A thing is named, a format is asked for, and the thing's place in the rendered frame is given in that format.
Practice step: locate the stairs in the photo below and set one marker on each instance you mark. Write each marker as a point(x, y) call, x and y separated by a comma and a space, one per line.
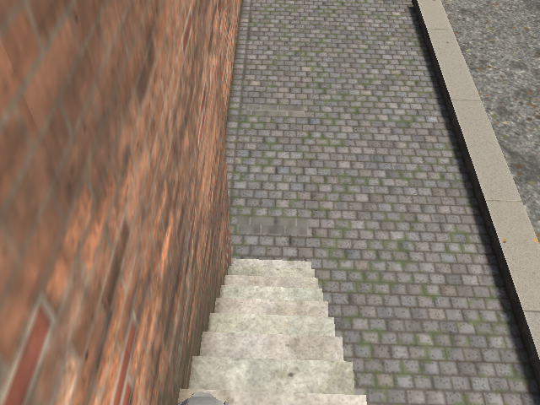
point(270, 341)

